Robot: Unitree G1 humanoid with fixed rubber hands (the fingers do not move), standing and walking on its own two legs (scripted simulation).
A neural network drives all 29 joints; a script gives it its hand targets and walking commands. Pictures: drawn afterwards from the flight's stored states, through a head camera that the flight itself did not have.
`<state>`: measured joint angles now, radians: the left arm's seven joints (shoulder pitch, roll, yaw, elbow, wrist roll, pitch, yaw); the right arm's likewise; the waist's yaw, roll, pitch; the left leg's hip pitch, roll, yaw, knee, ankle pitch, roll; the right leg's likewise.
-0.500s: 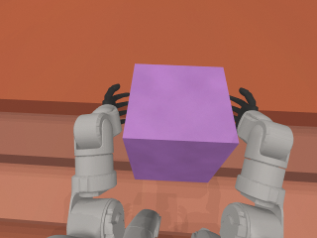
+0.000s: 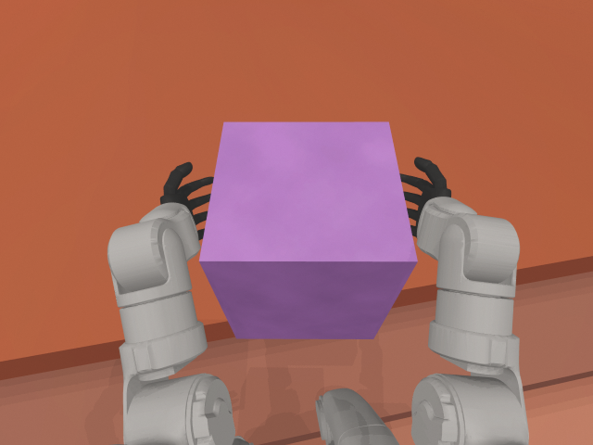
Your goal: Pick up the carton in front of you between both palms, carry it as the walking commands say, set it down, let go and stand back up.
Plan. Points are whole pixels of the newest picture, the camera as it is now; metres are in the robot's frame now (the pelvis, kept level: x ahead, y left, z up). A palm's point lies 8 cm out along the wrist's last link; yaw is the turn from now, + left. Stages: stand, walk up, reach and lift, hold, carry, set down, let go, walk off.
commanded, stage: carry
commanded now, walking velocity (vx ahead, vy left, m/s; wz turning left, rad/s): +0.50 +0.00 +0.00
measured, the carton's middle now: (305, 240) +0.37 -0.04 +0.05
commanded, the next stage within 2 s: none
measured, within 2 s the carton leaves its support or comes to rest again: neither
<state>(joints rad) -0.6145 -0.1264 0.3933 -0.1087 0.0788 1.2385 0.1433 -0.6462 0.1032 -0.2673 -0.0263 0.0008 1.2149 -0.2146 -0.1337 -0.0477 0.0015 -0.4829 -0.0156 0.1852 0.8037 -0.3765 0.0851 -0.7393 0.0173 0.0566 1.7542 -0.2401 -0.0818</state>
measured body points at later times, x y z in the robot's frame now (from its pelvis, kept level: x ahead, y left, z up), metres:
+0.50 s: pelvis +0.32 -0.06 +0.13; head +0.37 -0.05 +0.58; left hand +0.67 +0.14 +0.25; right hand +0.71 -0.17 +0.25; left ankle +0.28 +0.05 -0.39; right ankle +0.34 -0.14 -0.57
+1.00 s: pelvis +0.65 +0.03 +0.26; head +0.68 +0.02 +0.71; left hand +1.03 +0.15 +0.39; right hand +1.00 -0.16 +0.39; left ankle +0.73 +0.09 -0.45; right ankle +0.62 -0.09 -0.32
